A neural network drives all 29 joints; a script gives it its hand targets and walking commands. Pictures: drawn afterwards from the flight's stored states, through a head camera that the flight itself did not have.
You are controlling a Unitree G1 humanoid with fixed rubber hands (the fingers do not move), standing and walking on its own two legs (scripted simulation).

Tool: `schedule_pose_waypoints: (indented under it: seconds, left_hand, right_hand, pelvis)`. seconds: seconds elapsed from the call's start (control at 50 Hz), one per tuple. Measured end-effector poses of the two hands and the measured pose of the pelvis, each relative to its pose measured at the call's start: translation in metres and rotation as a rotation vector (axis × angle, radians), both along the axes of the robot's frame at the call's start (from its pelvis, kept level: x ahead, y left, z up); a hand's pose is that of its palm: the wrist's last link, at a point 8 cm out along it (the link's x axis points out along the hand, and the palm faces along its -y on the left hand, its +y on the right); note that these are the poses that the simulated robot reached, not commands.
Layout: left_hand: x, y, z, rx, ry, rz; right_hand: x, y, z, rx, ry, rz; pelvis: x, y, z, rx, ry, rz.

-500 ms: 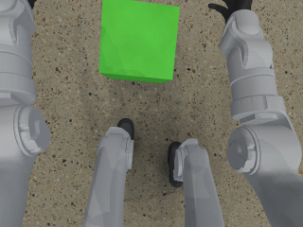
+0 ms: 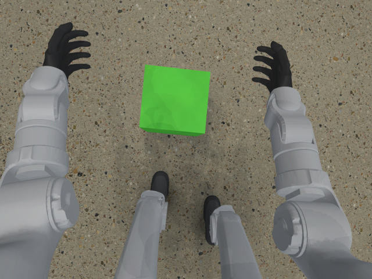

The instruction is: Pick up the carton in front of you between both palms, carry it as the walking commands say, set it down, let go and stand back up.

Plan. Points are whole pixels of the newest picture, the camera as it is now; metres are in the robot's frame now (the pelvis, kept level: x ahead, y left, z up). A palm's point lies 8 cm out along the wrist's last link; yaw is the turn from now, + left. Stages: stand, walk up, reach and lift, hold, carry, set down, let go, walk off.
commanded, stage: let go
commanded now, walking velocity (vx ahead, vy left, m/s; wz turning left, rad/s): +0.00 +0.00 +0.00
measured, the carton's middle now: (174, 106) +0.51 +0.08 -0.54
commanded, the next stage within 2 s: stand in 1.18 s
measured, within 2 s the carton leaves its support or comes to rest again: neither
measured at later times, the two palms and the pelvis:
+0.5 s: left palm (30, 185) +0.29 +0.25 -0.01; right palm (359, 190) +0.33 -0.20 +0.00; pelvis +0.05 -0.01 +0.09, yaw +3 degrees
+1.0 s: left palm (36, 242) +0.23 +0.21 +0.04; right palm out of the picture +0.26 -0.25 +0.05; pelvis +0.09 -0.03 +0.11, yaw +3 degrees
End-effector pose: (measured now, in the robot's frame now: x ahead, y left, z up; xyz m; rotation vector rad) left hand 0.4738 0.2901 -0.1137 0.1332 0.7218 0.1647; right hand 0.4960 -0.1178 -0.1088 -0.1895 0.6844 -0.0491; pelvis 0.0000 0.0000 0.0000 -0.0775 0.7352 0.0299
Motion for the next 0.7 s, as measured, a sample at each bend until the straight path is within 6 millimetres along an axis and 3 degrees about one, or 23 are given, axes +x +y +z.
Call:
schedule_pose_waypoints:
  seconds: [0.26,0.54,0.7]
  left_hand:
    - [-0.096,-0.010,0.057,0.006,0.037,-0.019]
    - [-0.202,-0.047,0.115,-0.004,0.061,-0.020]
    - [-0.244,-0.070,0.143,-0.006,0.069,-0.030]
  right_hand:
    - [-0.082,-0.038,0.058,-0.028,0.056,0.041]
    - [-0.183,-0.094,0.116,-0.012,0.089,0.044]
    - [-0.226,-0.122,0.143,-0.015,0.089,0.037]
  pelvis:
    - [0.030,0.000,0.055,0.031,-0.161,0.015]
    - [0.052,-0.016,0.093,0.077,-0.449,0.025]
    - [0.070,-0.025,0.107,0.108,-0.629,0.020]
